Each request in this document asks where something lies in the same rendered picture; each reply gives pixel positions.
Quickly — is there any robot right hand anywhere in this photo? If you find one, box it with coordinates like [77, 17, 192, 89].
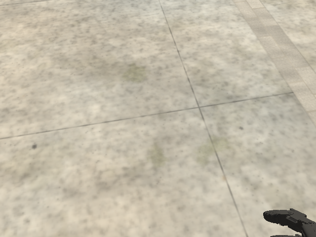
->
[263, 208, 316, 237]

